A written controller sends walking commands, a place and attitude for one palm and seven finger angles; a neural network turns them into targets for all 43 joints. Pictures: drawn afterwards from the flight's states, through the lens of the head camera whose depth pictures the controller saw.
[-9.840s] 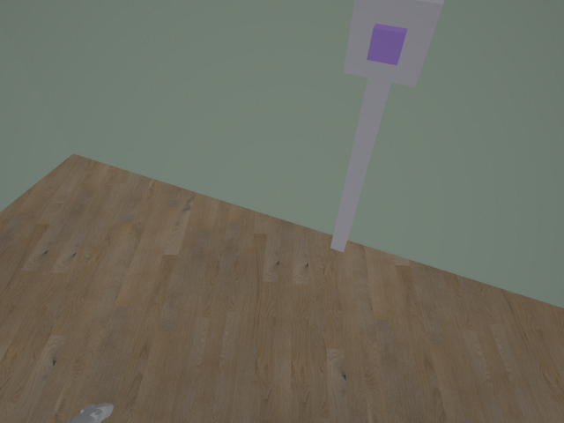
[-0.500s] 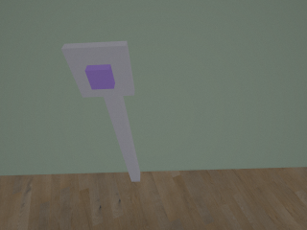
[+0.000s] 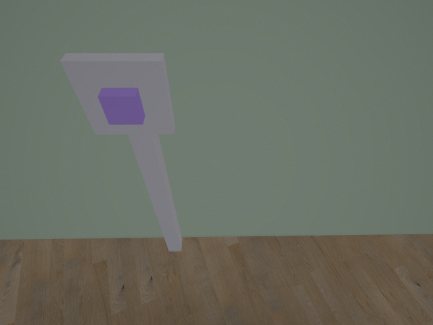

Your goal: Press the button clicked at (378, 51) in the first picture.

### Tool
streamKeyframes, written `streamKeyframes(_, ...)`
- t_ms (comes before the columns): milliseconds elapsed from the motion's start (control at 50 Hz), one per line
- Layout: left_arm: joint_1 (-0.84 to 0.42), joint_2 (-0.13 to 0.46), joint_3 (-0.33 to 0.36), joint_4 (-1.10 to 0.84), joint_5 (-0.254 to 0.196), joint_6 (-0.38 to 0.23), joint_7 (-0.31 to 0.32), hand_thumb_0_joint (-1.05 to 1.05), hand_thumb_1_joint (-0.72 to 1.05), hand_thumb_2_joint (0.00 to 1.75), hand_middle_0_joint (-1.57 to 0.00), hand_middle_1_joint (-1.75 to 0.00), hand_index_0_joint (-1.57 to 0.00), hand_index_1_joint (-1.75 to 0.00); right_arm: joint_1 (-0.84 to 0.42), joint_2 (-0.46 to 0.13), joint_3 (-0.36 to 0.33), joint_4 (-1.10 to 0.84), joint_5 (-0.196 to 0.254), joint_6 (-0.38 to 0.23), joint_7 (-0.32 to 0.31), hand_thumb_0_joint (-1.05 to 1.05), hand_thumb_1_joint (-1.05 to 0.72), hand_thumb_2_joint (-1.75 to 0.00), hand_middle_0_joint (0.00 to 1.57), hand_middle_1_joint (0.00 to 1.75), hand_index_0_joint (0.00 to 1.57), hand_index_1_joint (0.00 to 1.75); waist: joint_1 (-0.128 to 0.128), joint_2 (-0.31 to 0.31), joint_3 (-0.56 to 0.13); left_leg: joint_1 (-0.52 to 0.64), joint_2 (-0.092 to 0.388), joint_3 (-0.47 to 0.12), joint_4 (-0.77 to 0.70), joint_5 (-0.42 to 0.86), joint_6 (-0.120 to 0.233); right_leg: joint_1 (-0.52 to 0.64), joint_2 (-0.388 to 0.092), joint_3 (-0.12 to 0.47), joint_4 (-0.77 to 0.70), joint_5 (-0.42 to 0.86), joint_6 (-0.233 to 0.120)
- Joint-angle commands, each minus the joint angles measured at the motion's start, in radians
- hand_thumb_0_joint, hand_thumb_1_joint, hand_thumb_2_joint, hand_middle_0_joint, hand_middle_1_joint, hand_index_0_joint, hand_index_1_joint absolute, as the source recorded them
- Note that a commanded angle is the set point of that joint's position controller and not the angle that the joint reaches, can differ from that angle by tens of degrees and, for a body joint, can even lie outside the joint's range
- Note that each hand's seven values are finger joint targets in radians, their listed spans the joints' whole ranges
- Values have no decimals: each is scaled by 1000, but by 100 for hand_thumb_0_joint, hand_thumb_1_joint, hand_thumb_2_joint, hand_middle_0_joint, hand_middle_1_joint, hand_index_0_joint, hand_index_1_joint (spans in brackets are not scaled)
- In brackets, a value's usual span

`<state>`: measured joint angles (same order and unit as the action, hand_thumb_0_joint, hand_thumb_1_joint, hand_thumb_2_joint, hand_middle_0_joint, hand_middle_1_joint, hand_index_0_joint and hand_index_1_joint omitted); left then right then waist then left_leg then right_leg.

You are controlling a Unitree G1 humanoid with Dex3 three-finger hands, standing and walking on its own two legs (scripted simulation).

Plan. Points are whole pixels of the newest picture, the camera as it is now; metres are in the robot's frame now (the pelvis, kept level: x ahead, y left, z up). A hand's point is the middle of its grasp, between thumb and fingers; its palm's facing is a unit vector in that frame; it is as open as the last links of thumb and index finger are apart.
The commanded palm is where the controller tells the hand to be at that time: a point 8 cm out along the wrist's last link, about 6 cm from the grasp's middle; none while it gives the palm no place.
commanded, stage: look again from close up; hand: left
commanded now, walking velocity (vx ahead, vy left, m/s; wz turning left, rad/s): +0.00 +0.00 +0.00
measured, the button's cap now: (123, 105) +0.50 +0.23 +0.13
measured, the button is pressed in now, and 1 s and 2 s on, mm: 0 0 0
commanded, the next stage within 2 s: raise the hand and make a fist in 0.30 s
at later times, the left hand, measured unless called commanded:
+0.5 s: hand out of the picture +0.10 +0.18 -0.12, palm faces +0.19 -0.95 -0.26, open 7.1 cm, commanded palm +0.12 +0.21 -0.06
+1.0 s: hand (124, 306) +0.15 +0.16 +0.00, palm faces +0.10 -0.99 -0.05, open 4.2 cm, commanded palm +0.13 +0.22 +0.00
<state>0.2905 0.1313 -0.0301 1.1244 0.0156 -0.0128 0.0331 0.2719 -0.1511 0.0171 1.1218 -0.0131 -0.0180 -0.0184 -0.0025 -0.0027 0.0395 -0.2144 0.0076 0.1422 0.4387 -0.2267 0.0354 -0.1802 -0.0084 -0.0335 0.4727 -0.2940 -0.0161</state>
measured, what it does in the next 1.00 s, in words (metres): lowers itself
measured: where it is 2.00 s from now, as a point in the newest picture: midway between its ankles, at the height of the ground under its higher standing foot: outside the picture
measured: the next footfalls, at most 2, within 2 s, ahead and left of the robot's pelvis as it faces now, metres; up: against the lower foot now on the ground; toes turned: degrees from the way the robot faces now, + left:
none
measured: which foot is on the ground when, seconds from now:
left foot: down 0.00-1.00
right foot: down 0.00-1.00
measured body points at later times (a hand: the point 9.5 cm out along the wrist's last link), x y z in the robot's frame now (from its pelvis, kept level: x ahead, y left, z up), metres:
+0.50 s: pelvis +0.02 -0.02 +0.00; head +0.04 -0.03 +0.45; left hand +0.09 +0.23 -0.10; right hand +0.07 -0.25 -0.15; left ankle +0.01 +0.10 -0.74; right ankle -0.03 -0.11 -0.74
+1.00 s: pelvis -0.04 -0.03 -0.06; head +0.00 -0.03 +0.38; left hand +0.14 +0.22 +0.01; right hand +0.20 -0.24 -0.12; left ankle +0.01 +0.10 -0.74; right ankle -0.03 -0.11 -0.74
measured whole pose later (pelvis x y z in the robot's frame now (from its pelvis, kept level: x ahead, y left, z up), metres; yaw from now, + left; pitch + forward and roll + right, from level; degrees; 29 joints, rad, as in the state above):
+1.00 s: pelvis -0.04 -0.03 -0.06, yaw +5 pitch +9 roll -1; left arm 0.42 0.21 0.12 -0.02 -0.26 -0.46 -0.24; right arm 0.16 -0.22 0.02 0.53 0.02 -0.19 -0.06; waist 0.03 0.02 -0.09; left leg -0.75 0.05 -0.01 1.01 -0.41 -0.01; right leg -0.64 0.01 -0.16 0.99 -0.50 -0.07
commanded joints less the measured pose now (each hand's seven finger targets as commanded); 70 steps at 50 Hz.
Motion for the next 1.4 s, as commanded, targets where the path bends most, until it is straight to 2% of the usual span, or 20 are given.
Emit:
streamKeyframes(0,66,113,22,-22,-1,-17,7,0,90,90,-20,-30,-20,-30,52,-90,-19,-19,2,-18,-12,0,-90,-90,20,30,20,30,2,-1,1,60,117,-131,-66,140,8,-55,-95,101,-86,188,-29)
streamKeyframes(360,64,127,30,-27,-1,-20,9,0,90,90,-20,-30,-20,-30,28,-96,-20,-9,1,-13,-17,0,-90,-90,20,30,20,30,7,-17,-7,87,121,-113,-47,196,-3,-13,-104,105,-93,326,-31)
streamKeyframes(380,144,139,38,-4,10,-34,51,0,90,90,-20,-30,-20,-30,-59,-127,-32,-85,12,-15,-11,0,-90,-90,20,30,20,30,30,-49,25,-12,121,-74,201,226,-34,-26,-173,179,-108,784,37)
streamKeyframes(400,-597,360,130,-1556,-194,-248,42,0,90,90,-23,-33,-23,-33,-1,-289,-53,-422,61,-163,-51,0,-90,-90,20,30,20,30,-87,120,-482,242,1,-114,30,365,8,68,-76,82,13,685,-20)
streamKeyframes(420,-163,297,140,-1332,-111,-210,90,0,90,90,-25,-36,-25,-36,-73,-210,-39,-378,36,-253,-81,0,-90,-90,20,30,20,30,19,339,-506,368,37,-128,-7,557,14,29,-13,59,80,443,-39)
streamKeyframes(440,113,71,18,-1158,-142,-75,130,0,90,90,-28,-39,-28,-39,-72,-168,-55,-370,53,-274,-76,0,-90,-90,20,30,20,30,-15,294,-329,262,73,-156,-8,607,-11,-84,-12,-23,104,202,-17)
streamKeyframes(460,125,-45,-46,-1135,-163,-56,108,0,90,90,-31,-42,-31,-42,-47,-170,-53,-355,63,-273,-66,0,-90,-90,20,30,20,30,-32,132,-189,193,68,-158,39,547,-4,-162,-11,-39,71,178,-2)
streamKeyframes(480,15,60,46,-1180,-168,-95,95,0,90,90,-34,-45,-34,-45,-77,-213,-82,-406,54,-279,-63,0,-90,-90,20,30,20,30,-55,15,-78,79,50,-166,92,382,-1,-226,-9,-47,36,201,4)
streamKeyframes(500,36,104,98,-1163,-163,-145,68,0,90,90,-36,-48,-36,-48,-61,-236,-95,-426,33,-278,-61,0,-90,-90,20,30,20,30,-73,-110,-110,7,22,-152,146,271,-1,-261,-6,-50,43,238,11)
streamKeyframes(520,160,42,91,-1058,-177,-198,29,0,90,90,-39,-51,-39,-51,-73,-227,-98,-457,21,-275,-57,0,-90,-90,20,30,20,30,-49,-217,-87,-94,11,-152,186,198,-7,-302,-5,-58,84,230,21)
streamKeyframes(560,349,-3,117,-944,-206,-328,-72,0,90,90,-45,-57,-45,-57,-114,-212,-105,-511,17,-271,-30,0,-90,-90,20,30,20,30,21,-277,-131,-243,-7,-140,260,152,-29,-318,-5,-52,199,276,25)
streamKeyframes(620,363,46,180,-973,-269,-543,-268,0,90,90,-53,-66,-53,-66,-165,-215,-119,-588,23,-264,5,0,-90,-90,20,30,20,30,55,-209,-213,-415,-25,-122,384,71,-49,-343,-22,9,330,295,22)
streamKeyframes(660,335,140,260,-1031,-281,-589,-341,0,90,90,-58,-72,-58,-72,-176,-219,-125,-655,34,-249,15,0,-90,-90,20,30,20,30,75,-86,-293,-443,-36,-97,430,57,-43,-304,-41,70,354,274,15)
streamKeyframes(740,139,177,265,-1276,-303,-510,-294,0,90,90,-69,-84,-69,-84,-182,-198,-104,-752,44,-203,-15,0,-90,-90,20,30,20,30,31,-41,-322,-444,-32,-101,456,-35,-16,-354,-38,126,296,63,34)
streamKeyframes(820,-13,162,208,-1462,-272,-557,-224,0,90,90,-81,-96,-81,-96,-118,-184,-85,-749,31,-202,-37,0,-90,-90,20,30,20,30,-33,55,-292,-388,0,-134,479,-49,0,-447,-15,105,282,-32,19)
streamKeyframes(840,-72,172,185,-1491,-267,-572,-226,0,90,90,-83,-99,-83,-99,-113,-191,-78,-743,31,-206,-44,0,-90,-90,20,30,20,30,-61,16,-281,-395,8,-146,493,-62,5,-470,-13,113,277,-53,25)
streamKeyframes(880,-76,164,153,-1446,-265,-574,-251,0,90,90,-89,-105,-89,-105,-105,-195,-67,-722,33,-223,-52,0,-90,-90,20,30,20,30,-69,53,-273,-390,11,-155,490,-84,4,-485,-8,108,265,-102,18)
streamKeyframes(1040,82,222,255,-1317,-312,-325,-286,0,90,90,-111,-129,-111,-129,-142,-194,-46,-730,55,-230,-68,0,-90,-90,20,30,20,30,20,-24,-283,-357,7,-174,367,-70,0,-322,-13,77,186,-120,23)
streamKeyframes(1160,77,217,269,-1420,-300,-340,-210,0,90,90,-127,-147,-127,-147,-127,-190,-45,-722,45,-251,-57,0,-90,-90,20,30,20,30,21,-24,-265,-286,11,-167,301,-22,-2,-302,1,21,190,-37,18)
streamKeyframes(1380,60,218,250,-1496,-294,-319,-209,0,90,90,-130,-150,-130,-150,-104,-213,-45,-704,54,-289,-51,0,-90,-90,20,30,20,30,10,34,-255,-157,14,-172,229,17,-5,-283,17,-36,174,43,6)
